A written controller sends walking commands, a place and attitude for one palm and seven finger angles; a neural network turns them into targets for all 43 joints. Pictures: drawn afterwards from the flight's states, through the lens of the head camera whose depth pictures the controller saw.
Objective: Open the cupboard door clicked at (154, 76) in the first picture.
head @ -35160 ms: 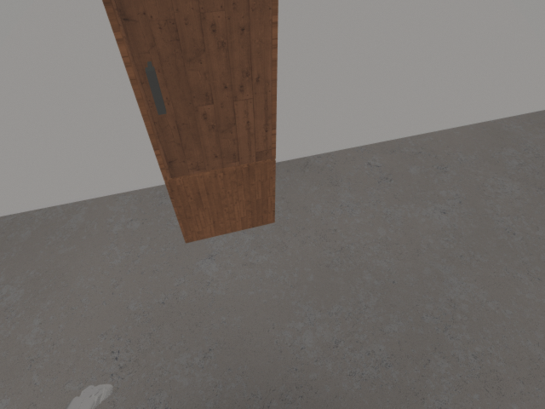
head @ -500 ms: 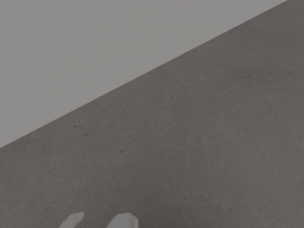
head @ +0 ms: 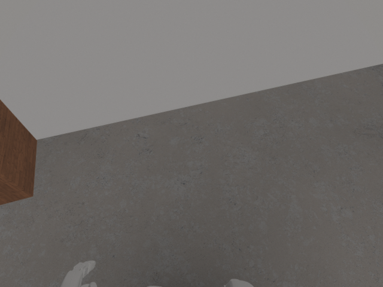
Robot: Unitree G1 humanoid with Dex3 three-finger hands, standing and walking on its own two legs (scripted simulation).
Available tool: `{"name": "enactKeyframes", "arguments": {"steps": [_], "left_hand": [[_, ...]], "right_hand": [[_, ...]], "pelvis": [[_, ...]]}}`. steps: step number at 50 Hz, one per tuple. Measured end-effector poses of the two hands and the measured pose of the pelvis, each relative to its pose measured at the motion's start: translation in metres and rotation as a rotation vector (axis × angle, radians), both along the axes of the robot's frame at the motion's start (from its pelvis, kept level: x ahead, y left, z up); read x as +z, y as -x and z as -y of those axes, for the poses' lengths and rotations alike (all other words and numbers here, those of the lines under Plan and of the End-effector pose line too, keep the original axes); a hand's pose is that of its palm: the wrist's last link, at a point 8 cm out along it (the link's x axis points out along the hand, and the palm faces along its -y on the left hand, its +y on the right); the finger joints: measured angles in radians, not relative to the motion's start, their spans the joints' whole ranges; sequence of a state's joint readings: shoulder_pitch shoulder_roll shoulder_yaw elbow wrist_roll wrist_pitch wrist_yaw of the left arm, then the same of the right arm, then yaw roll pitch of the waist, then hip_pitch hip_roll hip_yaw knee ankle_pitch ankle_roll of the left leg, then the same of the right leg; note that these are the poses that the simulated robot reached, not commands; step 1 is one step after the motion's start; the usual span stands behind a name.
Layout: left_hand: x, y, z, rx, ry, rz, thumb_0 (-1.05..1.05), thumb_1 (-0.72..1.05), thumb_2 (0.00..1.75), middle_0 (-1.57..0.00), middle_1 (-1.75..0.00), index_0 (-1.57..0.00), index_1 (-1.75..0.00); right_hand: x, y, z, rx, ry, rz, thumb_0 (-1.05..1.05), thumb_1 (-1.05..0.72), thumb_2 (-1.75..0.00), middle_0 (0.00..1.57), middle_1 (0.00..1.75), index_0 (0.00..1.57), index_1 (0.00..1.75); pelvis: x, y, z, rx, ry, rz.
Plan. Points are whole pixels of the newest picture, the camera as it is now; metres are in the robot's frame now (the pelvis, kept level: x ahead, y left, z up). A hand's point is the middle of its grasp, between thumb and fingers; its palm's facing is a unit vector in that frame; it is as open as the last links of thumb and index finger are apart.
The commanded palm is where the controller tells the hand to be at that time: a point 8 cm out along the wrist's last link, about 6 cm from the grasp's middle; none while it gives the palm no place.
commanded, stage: turn to face it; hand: left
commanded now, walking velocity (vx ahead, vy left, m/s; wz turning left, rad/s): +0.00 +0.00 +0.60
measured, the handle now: out of the picture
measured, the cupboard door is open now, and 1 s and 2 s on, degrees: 40 40 40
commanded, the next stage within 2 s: take the last steps up to it in 1.60 s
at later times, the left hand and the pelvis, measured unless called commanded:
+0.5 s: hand out of the picture +0.00 +0.21 -0.19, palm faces +0.34 -0.91 -0.23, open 7.4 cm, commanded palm none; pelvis +0.02 +0.00 -0.01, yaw +19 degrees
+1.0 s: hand out of the picture +0.03 +0.18 -0.15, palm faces +0.56 -0.79 -0.26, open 7.4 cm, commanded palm none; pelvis +0.06 -0.03 +0.00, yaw +36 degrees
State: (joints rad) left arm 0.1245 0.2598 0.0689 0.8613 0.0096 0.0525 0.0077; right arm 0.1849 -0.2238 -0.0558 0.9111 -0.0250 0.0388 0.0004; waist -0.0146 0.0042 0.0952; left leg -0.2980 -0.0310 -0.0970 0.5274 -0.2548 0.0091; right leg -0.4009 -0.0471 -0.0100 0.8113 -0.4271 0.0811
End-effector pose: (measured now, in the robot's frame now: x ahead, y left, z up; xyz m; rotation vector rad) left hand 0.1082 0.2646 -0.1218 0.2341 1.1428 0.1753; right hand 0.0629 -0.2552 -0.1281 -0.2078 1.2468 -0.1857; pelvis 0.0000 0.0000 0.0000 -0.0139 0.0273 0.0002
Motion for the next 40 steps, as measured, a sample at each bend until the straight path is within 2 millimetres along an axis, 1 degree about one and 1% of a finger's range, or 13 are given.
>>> {"name": "enactKeyframes", "arguments": {"steps": [3,5,9,12,15,18,22,24,27,30,33,36,40], "left_hand": [[0.003,-0.001,0.011,0.02,-0.024,0.044,0.0,0.91,0.9,-0.19,-0.3,-0.2,-0.3],[0.005,0.006,0.018,0.036,-0.037,0.054,0.0,0.91,0.9,-0.2,-0.3,-0.2,-0.3],[0.01,0.029,0.031,0.092,-0.023,0.018,0.0,0.91,0.9,-0.2,-0.3,-0.2,-0.3],[0.008,0.047,0.039,0.138,0.005,-0.016,0.0,0.91,0.9,-0.2,-0.3,-0.2,-0.3],[0.0,0.066,0.043,0.188,0.036,-0.048,0.0,0.9,0.9,-0.2,-0.3,-0.2,-0.3],[-0.011,0.089,0.039,0.245,0.064,-0.084,0.0,0.9,0.9,-0.2,-0.3,-0.2,-0.3],[-0.034,0.119,0.022,0.331,0.092,-0.132,0.0,0.9,0.9,-0.2,-0.3,-0.2,-0.3],[-0.038,0.128,0.012,0.366,0.085,-0.159,0.0,0.9,0.9,-0.2,-0.3,-0.2,-0.3],[-0.032,0.128,0.0,0.406,0.066,-0.152,0.01,0.91,0.9,-0.2,-0.3,-0.2,-0.3],[-0.021,0.118,-0.009,0.43,0.047,-0.101,0.01,0.91,0.9,-0.2,-0.3,-0.2,-0.3],[-0.01,0.104,-0.013,0.444,0.026,-0.043,0.01,0.91,0.9,-0.19,-0.29,-0.2,-0.3],[-0.001,0.09,-0.012,0.453,0.005,0.005,0.01,0.91,0.9,-0.19,-0.29,-0.2,-0.3],[0.006,0.075,-0.002,0.469,-0.028,0.059,0.0,0.91,0.9,-0.19,-0.3,-0.2,-0.3]], "right_hand": [[-0.013,-0.007,0.012,0.015,-0.024,-0.008,0.0,-0.9,-0.9,0.21,0.3,0.21,0.3],[-0.019,-0.015,0.02,0.027,-0.032,-0.013,0.0,-0.9,-0.9,0.21,0.3,0.21,0.3],[-0.014,-0.034,0.027,0.073,-0.037,-0.023,0.0,-0.9,-0.9,0.2,0.3,0.2,0.3],[-0.006,-0.052,0.026,0.113,-0.034,-0.023,0.0,-0.9,-0.9,0.2,0.3,0.2,0.3],[0.0,-0.074,0.017,0.17,-0.024,-0.017,0.0,-0.9,-0.9,0.2,0.3,0.2,0.3],[0.003,-0.1,0.001,0.241,-0.01,0.007,0.0,-0.9,-0.9,0.2,0.3,0.2,0.3],[0.001,-0.135,-0.027,0.335,0.015,0.081,0.0,-0.9,-0.9,0.2,0.3,0.2,0.3],[0.003,-0.144,-0.038,0.371,0.02,0.101,0.0,-0.9,-0.9,0.2,0.3,0.2,0.3],[0.009,-0.147,-0.049,0.407,0.029,0.1,0.0,-0.9,-0.9,0.2,0.3,0.2,0.3],[0.011,-0.146,-0.054,0.432,0.026,0.075,0.0,-0.9,-0.9,0.2,0.3,0.2,0.3],[0.009,-0.143,-0.054,0.451,0.014,0.044,0.0,-0.9,-0.9,0.2,0.3,0.2,0.3],[0.003,-0.143,-0.049,0.462,-0.001,0.013,0.0,-0.9,-0.9,0.21,0.3,0.21,0.3],[-0.01,-0.152,-0.036,0.472,-0.022,-0.019,0.0,-0.9,-0.89,0.21,0.3,0.21,0.3]], "pelvis": [[-0.007,-0.003,0.015,0.038,-0.019,-0.003],[-0.009,-0.003,0.021,0.063,-0.022,0.005],[-0.001,-0.008,0.026,0.124,-0.032,0.011],[0.004,-0.012,0.028,0.164,-0.043,0.007],[0.005,-0.015,0.026,0.202,-0.049,0.004],[0.002,-0.018,0.019,0.24,-0.046,0.001],[-0.014,-0.021,0.003,0.298,-0.026,-0.004],[-0.015,-0.021,0.0,0.317,-0.028,-0.002],[-0.009,-0.024,-0.001,0.35,-0.015,-0.001],[-0.003,-0.026,-0.001,0.383,-0.005,0.001],[0.001,-0.03,0.002,0.414,0.0,0.005],[0.001,-0.036,0.009,0.446,0.0,0.006],[-0.004,-0.047,0.023,0.494,-0.011,0.003]]}}
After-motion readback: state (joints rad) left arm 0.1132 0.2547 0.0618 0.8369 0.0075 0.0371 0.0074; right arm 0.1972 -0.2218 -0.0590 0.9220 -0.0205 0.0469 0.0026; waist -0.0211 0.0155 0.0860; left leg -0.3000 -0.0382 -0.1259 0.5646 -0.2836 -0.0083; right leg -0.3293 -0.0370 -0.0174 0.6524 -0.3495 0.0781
